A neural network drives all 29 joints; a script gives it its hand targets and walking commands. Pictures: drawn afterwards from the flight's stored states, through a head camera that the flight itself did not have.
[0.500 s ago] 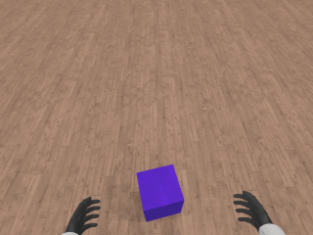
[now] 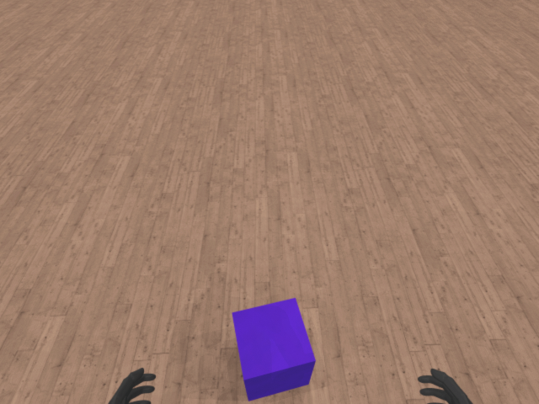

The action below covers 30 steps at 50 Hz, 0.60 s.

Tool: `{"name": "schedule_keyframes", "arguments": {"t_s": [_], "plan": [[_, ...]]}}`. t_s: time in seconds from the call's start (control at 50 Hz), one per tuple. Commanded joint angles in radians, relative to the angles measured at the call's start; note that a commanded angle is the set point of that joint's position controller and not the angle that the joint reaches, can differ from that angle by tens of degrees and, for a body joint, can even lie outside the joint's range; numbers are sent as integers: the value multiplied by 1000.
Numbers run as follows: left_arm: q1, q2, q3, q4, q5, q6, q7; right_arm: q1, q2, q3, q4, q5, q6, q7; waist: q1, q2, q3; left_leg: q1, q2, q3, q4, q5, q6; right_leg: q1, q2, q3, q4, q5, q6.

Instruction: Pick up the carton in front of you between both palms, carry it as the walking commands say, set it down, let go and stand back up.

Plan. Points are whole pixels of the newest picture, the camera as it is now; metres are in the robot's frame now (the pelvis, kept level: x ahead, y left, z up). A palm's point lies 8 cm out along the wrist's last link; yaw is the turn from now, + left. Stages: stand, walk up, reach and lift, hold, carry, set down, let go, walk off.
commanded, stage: stand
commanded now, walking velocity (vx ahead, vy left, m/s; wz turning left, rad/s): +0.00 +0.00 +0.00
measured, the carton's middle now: (271, 349) +0.42 +0.01 -0.65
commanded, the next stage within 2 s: none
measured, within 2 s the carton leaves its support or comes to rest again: neither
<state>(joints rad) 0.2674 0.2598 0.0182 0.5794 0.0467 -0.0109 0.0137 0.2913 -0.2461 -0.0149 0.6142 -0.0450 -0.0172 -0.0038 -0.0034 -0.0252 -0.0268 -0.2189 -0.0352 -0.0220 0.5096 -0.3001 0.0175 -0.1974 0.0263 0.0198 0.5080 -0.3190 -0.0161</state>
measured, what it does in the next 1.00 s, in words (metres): stands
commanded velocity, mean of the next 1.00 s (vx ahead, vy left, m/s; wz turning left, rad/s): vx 0.00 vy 0.00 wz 0.00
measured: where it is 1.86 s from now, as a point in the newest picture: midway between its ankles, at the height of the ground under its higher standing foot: outside the picture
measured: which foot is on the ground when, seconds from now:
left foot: down 0.00-1.00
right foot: down 0.00-1.00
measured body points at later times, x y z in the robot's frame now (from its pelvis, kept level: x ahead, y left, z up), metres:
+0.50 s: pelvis +0.04 +0.02 -0.01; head +0.04 +0.03 +0.44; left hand +0.11 +0.28 -0.14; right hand +0.10 -0.24 -0.13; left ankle -0.02 +0.11 -0.74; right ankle -0.03 -0.11 -0.74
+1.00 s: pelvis +0.02 +0.03 +0.00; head +0.02 +0.04 +0.45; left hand +0.01 +0.26 -0.16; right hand +0.00 -0.21 -0.15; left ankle -0.02 +0.11 -0.74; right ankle -0.03 -0.11 -0.74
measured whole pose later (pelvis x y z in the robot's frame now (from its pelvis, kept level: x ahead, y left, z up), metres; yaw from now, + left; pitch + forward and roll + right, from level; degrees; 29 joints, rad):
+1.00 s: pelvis +0.02 +0.03 +0.00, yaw -1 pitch -1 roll -1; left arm 0.36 0.21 -0.05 1.07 0.01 0.01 0.05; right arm 0.42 -0.18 0.04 0.99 -0.01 -0.01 -0.04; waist 0.00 -0.02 -0.01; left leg -0.16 -0.06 0.00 0.51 -0.34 0.06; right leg -0.13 0.00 0.03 0.48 -0.34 0.02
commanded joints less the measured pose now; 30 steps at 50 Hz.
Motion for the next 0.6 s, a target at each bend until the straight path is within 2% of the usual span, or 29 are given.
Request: {"name": "schedule_keyframes", "arguments": {"t_s": [0.0, 0.08, 0.3, 0.42, 0.58], "plan": [[-32, 91, 19, -9, -4, -80, -2, -40, -95, -22, -28, 10, -66, 1, 8, 40, -70, -44, 123, -123, -84, 130, -12, 1, -126, 135, -70, 121, 5], [19, 113, 16, 52, -9, -81, 5, 22, -117, -23, 20, 19, -64, -6, 6, 43, -92, -15, 120, -108, -34, 315, 2, 8, -119, 123, -32, 290, 5], [101, 110, -5, 148, -29, -45, 21, 108, -120, -14, 76, 30, -34, -23, 5, 27, -48, 5, 116, -80, 16, 502, 20, -9, -101, 85, 14, 383, 4], [117, 109, -11, 196, -33, -26, 29, 124, -114, -9, 106, 32, -19, -30, 4, 27, -28, 16, 117, -78, 15, 532, 30, -3, -96, 73, 15, 358, 3], [133, 99, -22, 277, -32, -6, 34, 150, -96, 2, 171, 30, -3, -34, 3, 33, 16, 24, 115, -82, -14, 477, 40, 5, -94, 70, -12, 298, -2]]}}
